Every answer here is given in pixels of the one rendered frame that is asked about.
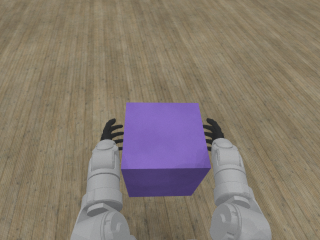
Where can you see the carton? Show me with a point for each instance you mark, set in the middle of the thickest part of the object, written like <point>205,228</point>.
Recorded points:
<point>164,149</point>

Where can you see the right robot upper arm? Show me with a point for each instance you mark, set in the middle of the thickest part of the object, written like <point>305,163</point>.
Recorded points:
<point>234,222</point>

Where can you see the left robot hand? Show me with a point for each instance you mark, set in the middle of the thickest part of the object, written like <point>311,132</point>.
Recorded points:
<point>108,135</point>

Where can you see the robot left forearm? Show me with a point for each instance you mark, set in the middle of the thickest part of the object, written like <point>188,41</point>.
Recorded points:
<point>103,182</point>

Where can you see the right robot hand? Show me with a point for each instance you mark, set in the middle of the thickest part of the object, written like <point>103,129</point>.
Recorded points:
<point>216,132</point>

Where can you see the left robot upper arm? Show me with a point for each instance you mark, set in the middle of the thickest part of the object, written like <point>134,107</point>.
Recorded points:
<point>109,225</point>

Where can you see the robot right forearm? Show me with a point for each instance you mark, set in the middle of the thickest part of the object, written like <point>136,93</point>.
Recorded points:
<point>230,177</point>

